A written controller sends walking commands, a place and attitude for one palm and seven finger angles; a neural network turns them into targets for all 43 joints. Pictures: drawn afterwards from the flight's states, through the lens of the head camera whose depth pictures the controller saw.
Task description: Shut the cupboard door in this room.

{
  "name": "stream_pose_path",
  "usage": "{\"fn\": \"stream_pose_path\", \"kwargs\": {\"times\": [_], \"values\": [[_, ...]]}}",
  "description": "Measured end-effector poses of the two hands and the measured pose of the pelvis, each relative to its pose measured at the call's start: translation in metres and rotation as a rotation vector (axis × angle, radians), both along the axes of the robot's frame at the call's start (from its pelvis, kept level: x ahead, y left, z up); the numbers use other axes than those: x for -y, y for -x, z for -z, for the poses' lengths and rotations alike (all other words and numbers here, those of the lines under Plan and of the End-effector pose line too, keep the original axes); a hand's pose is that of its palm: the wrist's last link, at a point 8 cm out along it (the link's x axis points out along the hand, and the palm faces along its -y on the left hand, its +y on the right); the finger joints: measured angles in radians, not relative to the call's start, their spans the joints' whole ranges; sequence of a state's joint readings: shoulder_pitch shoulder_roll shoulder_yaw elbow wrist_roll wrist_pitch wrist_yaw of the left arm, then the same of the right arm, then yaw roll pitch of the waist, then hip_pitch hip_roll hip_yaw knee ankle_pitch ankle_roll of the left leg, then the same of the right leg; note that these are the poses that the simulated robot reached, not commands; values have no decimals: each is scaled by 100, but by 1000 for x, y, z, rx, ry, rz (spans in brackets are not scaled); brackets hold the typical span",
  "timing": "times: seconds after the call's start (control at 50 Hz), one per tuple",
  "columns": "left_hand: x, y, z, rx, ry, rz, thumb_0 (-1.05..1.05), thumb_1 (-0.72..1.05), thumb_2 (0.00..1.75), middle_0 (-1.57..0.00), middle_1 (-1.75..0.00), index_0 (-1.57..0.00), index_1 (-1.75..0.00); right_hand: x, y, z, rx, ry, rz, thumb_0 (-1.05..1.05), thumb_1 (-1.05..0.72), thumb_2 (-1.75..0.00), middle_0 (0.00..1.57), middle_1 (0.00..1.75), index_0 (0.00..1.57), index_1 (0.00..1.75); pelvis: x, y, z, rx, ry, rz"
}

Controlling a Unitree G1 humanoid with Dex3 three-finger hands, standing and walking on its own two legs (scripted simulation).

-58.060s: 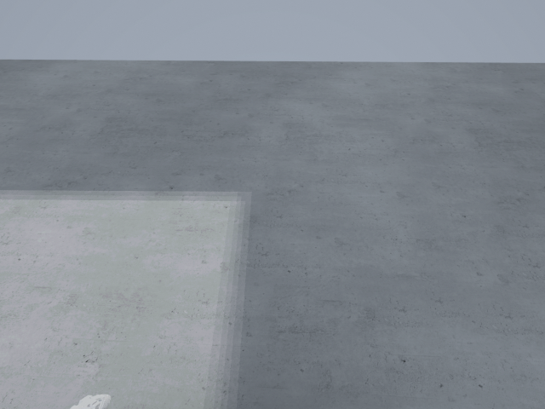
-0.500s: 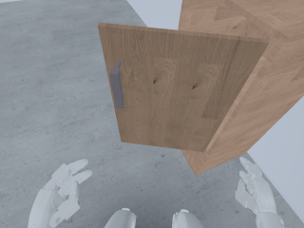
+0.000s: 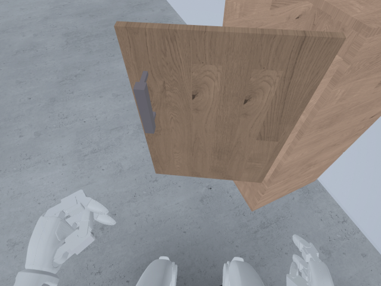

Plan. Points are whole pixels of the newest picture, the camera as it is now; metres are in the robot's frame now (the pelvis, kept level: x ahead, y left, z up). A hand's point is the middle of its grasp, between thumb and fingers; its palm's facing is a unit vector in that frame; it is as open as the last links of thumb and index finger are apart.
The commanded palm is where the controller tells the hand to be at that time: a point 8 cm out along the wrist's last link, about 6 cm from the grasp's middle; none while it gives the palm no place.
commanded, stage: raise the hand and make a fist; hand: left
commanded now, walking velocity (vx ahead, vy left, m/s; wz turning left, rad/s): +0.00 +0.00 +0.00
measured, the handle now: (147, 103) +0.50 +0.14 +0.07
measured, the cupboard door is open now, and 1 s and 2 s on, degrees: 60 60 60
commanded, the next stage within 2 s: bring the fist close to the handle in 1.00 s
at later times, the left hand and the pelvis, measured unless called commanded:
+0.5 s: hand (80, 216) +0.23 +0.21 +0.07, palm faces -0.03 -1.00 -0.05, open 3.1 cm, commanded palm +0.21 +0.26 +0.07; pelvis +0.01 +0.03 +0.01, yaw +0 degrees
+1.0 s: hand (91, 209) +0.24 +0.20 +0.07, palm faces -0.03 -1.00 -0.06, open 3.1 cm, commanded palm +0.22 +0.25 +0.08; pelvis +0.02 +0.01 +0.02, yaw +0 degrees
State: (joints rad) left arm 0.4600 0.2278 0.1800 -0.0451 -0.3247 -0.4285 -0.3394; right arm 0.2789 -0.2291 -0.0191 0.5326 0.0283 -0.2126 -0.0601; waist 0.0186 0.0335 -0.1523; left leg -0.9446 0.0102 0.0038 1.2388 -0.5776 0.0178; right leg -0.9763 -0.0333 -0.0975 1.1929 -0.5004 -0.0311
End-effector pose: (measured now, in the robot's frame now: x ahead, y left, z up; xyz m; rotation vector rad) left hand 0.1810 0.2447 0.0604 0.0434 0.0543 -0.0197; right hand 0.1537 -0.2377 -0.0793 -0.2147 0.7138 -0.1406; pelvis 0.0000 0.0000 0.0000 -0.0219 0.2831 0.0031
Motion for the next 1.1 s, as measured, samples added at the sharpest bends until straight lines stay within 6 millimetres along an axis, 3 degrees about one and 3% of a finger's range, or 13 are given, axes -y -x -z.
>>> {"fn": "stream_pose_path", "kwargs": {"times": [0.14,0.32,0.48,0.8,1.1], "values": [[-5,-6,3,9,15,22,2,90,90,-100,-116,-100,-117,0,-15,-18,47,59,-10,1,-90,-90,20,30,20,30,-11,-2,-1,4,12,0],[-14,-17,-8,22,7,9,2,90,90,-117,-134,-117,-135,-30,-43,-39,116,30,-73,1,-90,-90,20,30,20,30,-21,-9,-10,14,25,-6],[-21,-26,-12,15,-1,7,2,90,90,-127,-146,-127,-146,-46,-47,-39,100,5,-109,1,-90,-90,21,30,20,30,-25,-13,-14,17,31,-10],[-16,-41,-16,0,-5,18,2,90,90,-130,-149,-130,-150,-21,-24,-34,20,24,-46,1,-90,-90,21,30,20,30,-19,-18,-20,17,21,-3],[-1,-38,-17,12,-17,10,2,90,90,-130,-150,-130,-150,-10,-32,-33,44,12,-48,1,-90,-90,20,30,20,30,-7,-18,-18,18,10,-5]]}}
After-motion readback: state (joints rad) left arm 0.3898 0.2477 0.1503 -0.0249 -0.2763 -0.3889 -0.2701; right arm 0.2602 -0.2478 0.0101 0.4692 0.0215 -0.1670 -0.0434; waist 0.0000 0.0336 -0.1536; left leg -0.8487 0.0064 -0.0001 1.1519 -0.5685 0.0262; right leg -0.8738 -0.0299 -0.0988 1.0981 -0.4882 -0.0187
